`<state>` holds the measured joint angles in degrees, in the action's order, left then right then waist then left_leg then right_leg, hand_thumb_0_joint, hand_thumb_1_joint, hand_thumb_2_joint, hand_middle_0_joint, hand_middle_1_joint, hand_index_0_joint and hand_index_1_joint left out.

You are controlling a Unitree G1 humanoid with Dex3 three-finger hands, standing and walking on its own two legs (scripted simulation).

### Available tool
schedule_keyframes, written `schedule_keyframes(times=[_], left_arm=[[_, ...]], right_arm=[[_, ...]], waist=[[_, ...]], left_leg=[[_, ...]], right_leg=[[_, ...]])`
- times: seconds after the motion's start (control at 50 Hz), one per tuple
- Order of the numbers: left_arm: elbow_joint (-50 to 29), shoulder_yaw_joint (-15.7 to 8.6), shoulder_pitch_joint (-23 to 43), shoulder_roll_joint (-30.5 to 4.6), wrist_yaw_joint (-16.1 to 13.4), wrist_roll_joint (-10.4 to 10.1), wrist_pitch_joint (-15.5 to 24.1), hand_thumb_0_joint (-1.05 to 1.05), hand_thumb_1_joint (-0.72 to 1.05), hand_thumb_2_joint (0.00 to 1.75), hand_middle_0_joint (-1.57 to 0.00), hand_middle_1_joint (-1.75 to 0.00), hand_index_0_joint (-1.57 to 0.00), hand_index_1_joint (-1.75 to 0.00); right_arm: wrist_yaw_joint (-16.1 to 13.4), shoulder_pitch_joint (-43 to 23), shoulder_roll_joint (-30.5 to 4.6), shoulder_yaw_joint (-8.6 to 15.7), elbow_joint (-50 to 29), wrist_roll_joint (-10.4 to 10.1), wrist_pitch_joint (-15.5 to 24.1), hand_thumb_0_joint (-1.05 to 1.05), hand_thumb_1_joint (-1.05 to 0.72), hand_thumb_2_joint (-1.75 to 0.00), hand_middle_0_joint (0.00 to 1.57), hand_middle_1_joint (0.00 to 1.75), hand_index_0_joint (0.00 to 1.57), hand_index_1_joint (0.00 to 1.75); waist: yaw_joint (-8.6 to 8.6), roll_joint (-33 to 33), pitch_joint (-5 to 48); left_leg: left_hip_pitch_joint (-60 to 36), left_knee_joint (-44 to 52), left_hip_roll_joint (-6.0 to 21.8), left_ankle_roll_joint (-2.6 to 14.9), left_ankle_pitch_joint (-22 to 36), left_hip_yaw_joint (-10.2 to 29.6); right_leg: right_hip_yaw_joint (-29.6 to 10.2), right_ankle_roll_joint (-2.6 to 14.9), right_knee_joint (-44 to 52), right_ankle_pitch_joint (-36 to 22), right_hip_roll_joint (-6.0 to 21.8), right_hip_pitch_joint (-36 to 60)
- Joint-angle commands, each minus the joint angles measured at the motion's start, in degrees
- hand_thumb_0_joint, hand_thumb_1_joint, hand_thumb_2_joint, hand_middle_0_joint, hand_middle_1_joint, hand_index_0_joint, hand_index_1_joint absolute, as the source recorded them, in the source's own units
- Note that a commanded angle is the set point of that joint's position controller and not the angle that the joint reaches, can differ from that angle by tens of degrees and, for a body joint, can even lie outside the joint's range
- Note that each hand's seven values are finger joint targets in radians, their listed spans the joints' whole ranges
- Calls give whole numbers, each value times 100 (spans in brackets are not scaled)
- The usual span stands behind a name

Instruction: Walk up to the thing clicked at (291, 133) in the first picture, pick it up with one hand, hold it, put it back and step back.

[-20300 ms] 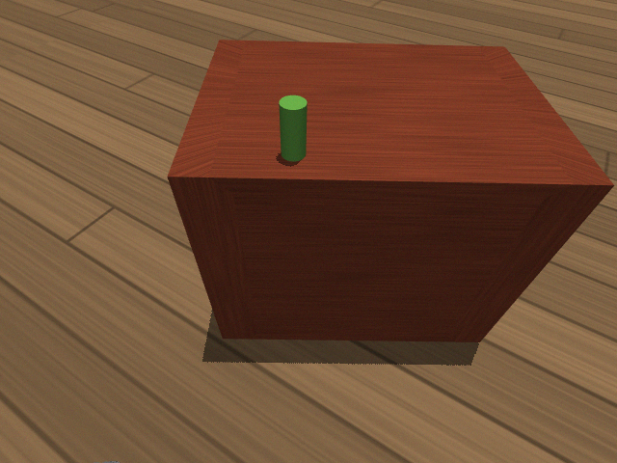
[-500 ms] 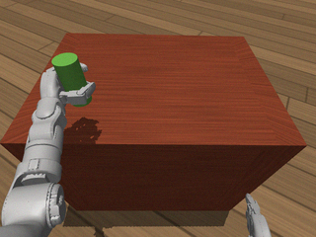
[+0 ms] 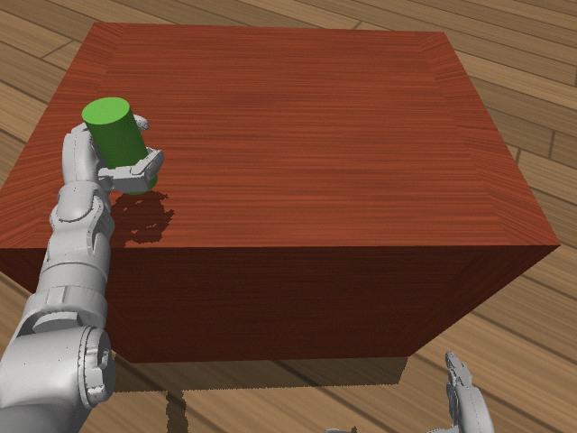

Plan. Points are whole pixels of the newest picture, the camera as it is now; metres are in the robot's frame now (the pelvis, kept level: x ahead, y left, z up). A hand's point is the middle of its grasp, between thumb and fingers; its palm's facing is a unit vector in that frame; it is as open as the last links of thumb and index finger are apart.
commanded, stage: lower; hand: left
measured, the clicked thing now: (124, 149) +0.46 +0.20 +0.12
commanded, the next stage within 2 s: loosen in 0.56 s
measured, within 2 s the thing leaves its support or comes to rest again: rests again in 1.18 s
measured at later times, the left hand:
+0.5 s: hand (144, 171) +0.47 +0.19 +0.07, palm faces +0.14 -0.99 +0.00, open 7.5 cm
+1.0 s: hand (145, 170) +0.48 +0.19 +0.07, palm faces +0.17 -0.99 +0.02, open 8.6 cm
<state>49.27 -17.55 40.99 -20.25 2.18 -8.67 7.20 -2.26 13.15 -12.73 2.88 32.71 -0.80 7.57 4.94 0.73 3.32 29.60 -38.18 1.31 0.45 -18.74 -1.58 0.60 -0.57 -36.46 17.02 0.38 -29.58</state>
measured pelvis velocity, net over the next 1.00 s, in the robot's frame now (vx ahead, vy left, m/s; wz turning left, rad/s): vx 0.00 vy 0.00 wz -0.01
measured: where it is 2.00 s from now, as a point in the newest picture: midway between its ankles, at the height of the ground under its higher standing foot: outside the picture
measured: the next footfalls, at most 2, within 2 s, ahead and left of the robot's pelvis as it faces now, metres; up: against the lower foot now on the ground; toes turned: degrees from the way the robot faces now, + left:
none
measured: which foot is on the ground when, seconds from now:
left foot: down 0.00-1.00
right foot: down 0.00-1.00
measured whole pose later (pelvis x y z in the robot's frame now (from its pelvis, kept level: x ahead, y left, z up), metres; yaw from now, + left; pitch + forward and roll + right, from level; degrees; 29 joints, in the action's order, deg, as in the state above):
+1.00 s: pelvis +0.00 +0.00 -0.03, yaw +0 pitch +16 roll -2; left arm 54.5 -19.7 43.1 -22.0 2.6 -7.3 15.4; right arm -0.3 18.4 -12.6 1.9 16.9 0.6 2.3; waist 7.2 0.6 7.0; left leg 44.0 -52.7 2.2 0.3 -25.0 -0.8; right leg 1.1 -0.3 -50.0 22.8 -0.3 -43.5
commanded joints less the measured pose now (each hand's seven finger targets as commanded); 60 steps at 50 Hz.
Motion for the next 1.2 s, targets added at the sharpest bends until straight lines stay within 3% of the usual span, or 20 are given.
schedule_keyframes(times=[0.0, 0.06, 0.1, 0.14, 0.2, 0.32, 0.34, 0.36, 0.4, 0.46, 0.56, 0.66, 0.72, 0.78, 0.8, 0.82, 0.86, 0.9, 1.06, 1.18], left_arm=[[-1162, -175, 2903, -1403, 58, -75, 684, 0, 38, 126, -132, -139, -133, -140], [-976, -326, 2836, -1631, 62, -10, 797, 0, 39, 129, -135, -141, -135, -142], [-592, -264, 2480, -1476, 64, 50, 825, 0, 43, 130, -137, -143, -137, -144], [-839, -320, 2667, -1547, 42, 65, 902, 0, 48, 132, -139, -144, -139, -146], [-796, -213, 2674, -1382, 96, 27, 940, 0, 47, 133, -141, -147, -142, -148], [-869, -143, 2713, -1293, 199, -3, 1034, 0, 42, 127, -135, -140, -135, -141], [-902, -133, 2790, -1376, 206, 18, 1050, 0, 42, 128, -133, -139, -133, -140], [-1142, -312, 2897, -1673, 171, 27, 1078, 0, 44, 127, -133, -139, -133, -140], [-1023, -249, 2833, -1533, 159, 58, 1088, 0, 44, 128, -134, -140, -134, -140], [-944, -277, 2680, -1542, 104, 89, 1118, 0, 43, 128, -134, -140, -134, -141], [-559, -334, 2364, -1354, 130, 61, 1084, 0, 40, 130, -136, -142, -136, -143], [-735, -270, 2669, -1362, 118, 159, 1157, 0, 40, 122, -140, -138, -141, -139], [-1484, -384, 3245, -1626, 61, 67, 1284, 0, 19, 98, -122, -116, -124, -115], [-871, -402, 2740, -1504, 21, 47, 1239, 0, 6, 76, -111, -104, -113, -102], [-992, -410, 2775, -1569, 9, 73, 1244, 0, -1, 70, -108, -99, -110, -98], [-996, -418, 2825, -1640, -5, 102, 1243, 0, -6, 66, -106, -96, -108, -94], [-838, -320, 2743, -1462, 12, 124, 1209, 0, -19, 56, -101, -89, -103, -87], [-593, -369, 2549, -1432, 24, 125, 1168, 0, -25, 56, -91, -79, -93, -79], [-726, -399, 2598, -1499, 160, 95, 1151, 0, -36, 37, -63, -52, -63, -53], [-955, -394, 2745, -1521, 132, 58, 1207, 0, -47, 26, -46, -36, -45, -37]], right_arm=[[-131, -478, -861, 318, -1077, -2, 249, 0, 50, -6, 5, 5, 5, 5], [-116, -207, -947, 386, -1115, 30, 168, 0, 50, -7, 5, 5, 5, 5], [-66, -115, -743, 298, -891, 46, 108, 0, 51, -6, 5, 5, 5, 5], [-46, -231, -833, 405, -1051, 50, 102, 0, 51, -6, 5, 5, 5, 5], [3, -96, -716, 313, -1233, 42, 84, 0, 51, -6, 5, 5, 5, 5], [46, 91, -730, 213, -1657, 75, 20, 0, 50, -6, 5, 5, 5, 5], [36, 7, -817, 282, -1722, 80, 22, 0, 51, -6, 5, 5, 5, 5], [22, 41, -1042, 454, -1809, 87, 3, 0, 51, -6, 5, 5, 5, 5], [53, 112, -792, 265, -1816, 100, -34, 0, 51, -6, 5, 5, 5, 5], [46, 259, -863, 387, -1878, 108, -71, 0, 50, -6, 5, 5, 5, 5], [114, 472, -692, 287, -2016, 99, -140, 0, 51, -6, 5, 5, 5, 5], [150, 296, -709, 320, -2224, 142, -165, 0, 51, -5, 5, 5, 5, 5], [127, 157, -850, 395, -2679, 139, -146, 0, 50, -5, 5, 5, 5, 5], [89, 543, -790, 334, -2425, 147, -203, 0, 49, -5, 5, 5, 5, 5], [90, 567, -769, 310, -2418, 137, -208, 0, 49, -5, 5, 5, 5, 5], [83, 510, -786, 306, -2579, 129, -216, 0, 48, -5, 5, 5, 5, 5], [81, 552, -724, 303, -2472, 131, -265, 0, 48, -5, 5, 5, 5, 5], [93, 484, -741, 290, -2422, 129, -259, 0, 50, -5, 5, 5, 5, 5], [146, 599, -836, 355, -2645, 125, -324, 0, 51, -6, 5, 5, 5, 5], [124, 510, -760, 328, -2711, 98, -356, 0, 50, -6, 5, 5, 5, 5]], waist=[[62, 35, 2905], [97, 215, 2914], [90, 259, 2327], [99, 419, 2368], [160, 335, 2318], [198, 371, 3151], [231, 415, 3078], [180, 524, 3323], [188, 600, 3081], [216, 462, 2897], [230, 263, 2707], [228, 494, 2706], [166, 735, 3443], [221, 291, 3019], [158, 338, 3134], [249, 306, 3154], [274, 398, 2884], [197, 360, 2645], [195, 427, 3031], [196, 262, 2802]], left_leg=[[-1277, -36, -32, 129, 1991, 150], [-1127, -160, -26, 100, 2038, 159], [-737, -228, -49, 113, 1760, 142], [-804, -262, -20, 91, 1617, 167], [-656, -320, 6, 93, 1354, 184], [-906, -657, 58, 73, 2233, 234], [-830, -702, 51, 68, 2256, 238], [-953, -698, 64, 43, 2342, 251], [-936, -755, 82, 16, 2361, 287], [-734, -752, 66, 29, 2051, 276], [-277, -849, 19, 96, 1807, 215], [-350, -912, 59, 38, 1684, 265], [-701, -930, 42, 16, 1685, 259], [-151, -907, 6, 71, 1370, 216], [-153, -912, -16, 90, 1372, 178], [-127, -931, -13, 103, 1330, 183], [-78, -935, -17, 92, 1338, 181], [-58, -895, -5, 68, 1314, 211], [-307, -1001, 26, 49, 1869, 243], [0, -943, -37, 114, 1271, 170]], right_leg=[[27, 83, 67, -1982, -56, 891], [22, 117, -47, -1969, -60, 711], [19, 122, -79, -1701, -66, 336], [56, 155, -148, -1455, -94, 48], [81, 160, -201, -1233, -135, -51], [80, 161, -502, -1872, -137, 46], [76, 161, -519, -1892, -135, 10], [70, 182, -559, -1926, -126, 62], [107, 189, -595, -1766, -151, -206], [114, 195, -645, -1589, -161, -213], [73, 158, -701, -1634, -138, -197], [105, 198, -825, -1281, -170, -602], [94, 205, -859, -1296, -162, -305], [53, 160, -831, -1302, -148, -102], [16, 144, -811, -1387, -134, -13], [16, 132, -815, -1375, -127, -18], [22, 143, -816, -1328, -130, -209], [61, 176, -828, -1193, -149, -354], [89, 190, -912, -1575, -164, -276], [22, 131, -829, -1304, -146, -180]])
